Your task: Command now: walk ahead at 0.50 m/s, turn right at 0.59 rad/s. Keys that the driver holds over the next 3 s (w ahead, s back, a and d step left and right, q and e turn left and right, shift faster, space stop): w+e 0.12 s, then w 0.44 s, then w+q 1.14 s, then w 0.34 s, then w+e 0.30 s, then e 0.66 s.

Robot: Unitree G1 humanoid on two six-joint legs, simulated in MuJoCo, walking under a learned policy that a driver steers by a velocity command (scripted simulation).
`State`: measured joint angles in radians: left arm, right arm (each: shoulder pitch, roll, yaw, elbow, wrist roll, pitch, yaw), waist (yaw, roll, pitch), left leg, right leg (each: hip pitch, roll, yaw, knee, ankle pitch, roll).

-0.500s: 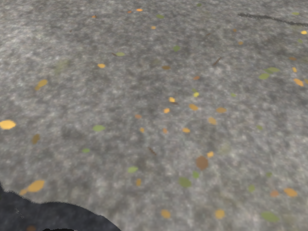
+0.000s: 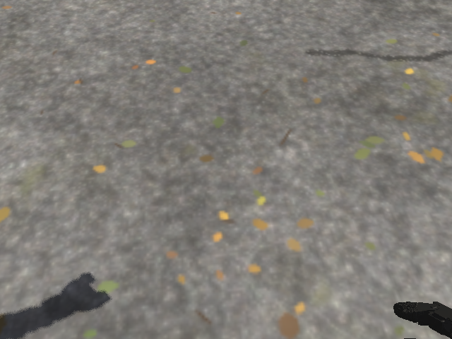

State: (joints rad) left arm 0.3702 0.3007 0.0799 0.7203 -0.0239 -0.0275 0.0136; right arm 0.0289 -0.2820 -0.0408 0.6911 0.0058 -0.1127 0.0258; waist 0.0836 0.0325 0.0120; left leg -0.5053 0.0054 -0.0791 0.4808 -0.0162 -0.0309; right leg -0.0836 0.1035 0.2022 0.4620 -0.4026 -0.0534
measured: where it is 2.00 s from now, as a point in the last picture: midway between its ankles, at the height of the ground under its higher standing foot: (250, 174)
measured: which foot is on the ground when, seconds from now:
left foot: up 0.00-0.00, down 0.02-0.52, up 0.54-1.00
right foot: down 0.00-0.04, up 0.06-0.50, down 0.52-1.00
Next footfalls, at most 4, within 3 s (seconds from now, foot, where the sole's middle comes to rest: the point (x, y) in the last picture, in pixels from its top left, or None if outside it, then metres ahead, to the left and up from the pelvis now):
0.02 left None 0.18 0.13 -0.77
0.52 right None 0.41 -0.17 -0.77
1.06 left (250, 255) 0.74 0.04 -0.77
1.54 right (295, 181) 1.05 -0.11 -0.77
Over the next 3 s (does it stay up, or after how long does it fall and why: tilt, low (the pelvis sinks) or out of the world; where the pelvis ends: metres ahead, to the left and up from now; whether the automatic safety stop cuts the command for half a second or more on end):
stays up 1.42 0.25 0.00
